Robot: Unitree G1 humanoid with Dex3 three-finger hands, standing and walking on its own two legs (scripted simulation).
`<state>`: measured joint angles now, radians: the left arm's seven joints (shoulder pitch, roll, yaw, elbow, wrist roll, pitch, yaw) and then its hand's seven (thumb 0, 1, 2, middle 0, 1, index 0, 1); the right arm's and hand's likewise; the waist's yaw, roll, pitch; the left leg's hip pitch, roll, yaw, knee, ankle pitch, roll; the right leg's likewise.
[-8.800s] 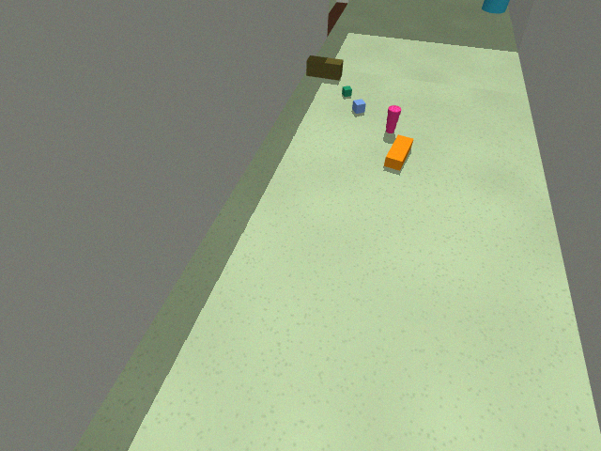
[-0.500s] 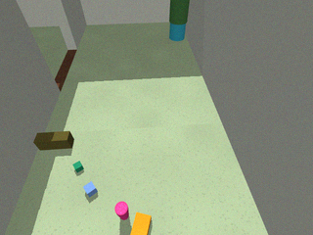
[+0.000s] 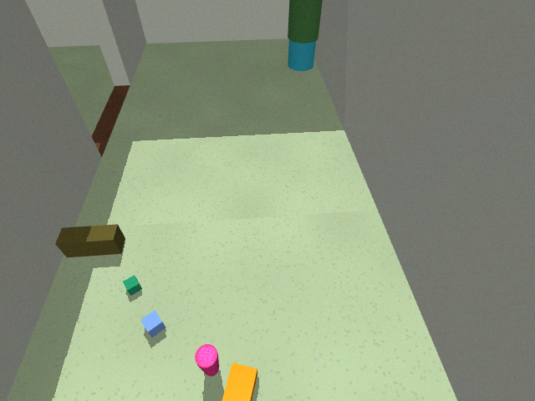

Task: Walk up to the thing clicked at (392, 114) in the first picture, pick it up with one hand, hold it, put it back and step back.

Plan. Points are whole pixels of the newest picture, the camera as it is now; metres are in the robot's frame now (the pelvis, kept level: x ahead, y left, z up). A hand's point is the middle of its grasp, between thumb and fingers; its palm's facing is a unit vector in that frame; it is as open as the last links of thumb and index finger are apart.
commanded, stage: go down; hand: left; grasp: from the side
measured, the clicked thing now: (209, 362) +0.39 +0.20 -0.71
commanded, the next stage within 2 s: none
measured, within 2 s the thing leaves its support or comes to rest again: neither
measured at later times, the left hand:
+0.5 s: hand out of the picture +0.15 +0.27 -0.18, palm faces +0.04 -0.94 -0.34, open 14.6 cm
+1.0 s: hand out of the picture +0.15 +0.29 -0.21, palm faces +0.09 -0.95 -0.31, open 17.4 cm
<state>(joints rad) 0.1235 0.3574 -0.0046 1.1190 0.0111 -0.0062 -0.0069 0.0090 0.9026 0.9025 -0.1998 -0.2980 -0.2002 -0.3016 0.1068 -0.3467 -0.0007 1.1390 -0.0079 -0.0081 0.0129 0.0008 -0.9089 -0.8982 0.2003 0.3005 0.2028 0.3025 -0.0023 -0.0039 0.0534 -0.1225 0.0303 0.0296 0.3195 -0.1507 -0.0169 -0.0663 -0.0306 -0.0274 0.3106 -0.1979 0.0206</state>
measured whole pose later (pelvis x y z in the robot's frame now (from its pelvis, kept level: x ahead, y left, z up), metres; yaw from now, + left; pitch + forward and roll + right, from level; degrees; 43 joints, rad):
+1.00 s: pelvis -0.01 +0.01 -0.09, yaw +0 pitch +16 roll -2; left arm 0.24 0.37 0.28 0.49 0.01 0.18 -0.12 0.00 -0.57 0.06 -0.08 -0.09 -0.08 -0.10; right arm 0.21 -0.23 -0.01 0.56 0.00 -0.16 -0.07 0.01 -0.89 -0.89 0.20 0.30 0.20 0.30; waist -0.03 0.00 -0.11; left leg -0.90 0.06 -0.02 1.11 -0.49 -0.01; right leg -0.82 -0.02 -0.04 1.07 -0.54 0.02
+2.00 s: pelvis -0.08 +0.00 -0.32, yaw -5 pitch +32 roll -6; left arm -0.41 0.72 0.70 0.97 -0.17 -0.39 -0.62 -0.01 -0.48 0.09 -0.04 -0.08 -0.04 -0.08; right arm 0.10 -0.31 0.05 0.67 -0.03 -0.18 -0.04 0.00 -0.91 -0.90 0.20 0.30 0.20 0.30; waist -0.05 -0.03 -0.14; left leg -1.92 0.07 -0.10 1.98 -0.64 -0.02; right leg -1.81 0.00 -0.06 1.95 -0.71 0.01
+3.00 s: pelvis -0.09 +0.01 -0.40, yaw -7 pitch +31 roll -8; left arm -0.57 0.90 0.82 1.05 -0.21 -0.38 -0.74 -0.01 -0.56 0.07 -0.05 -0.06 -0.03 -0.07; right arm 0.08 -0.35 0.12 0.68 -0.05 -0.17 -0.03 0.00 -0.93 -0.91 0.20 0.30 0.20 0.30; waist -0.08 -0.05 -0.08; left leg -2.15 0.06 -0.15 2.25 -0.65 -0.01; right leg -2.02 0.02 -0.08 2.21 -0.72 0.03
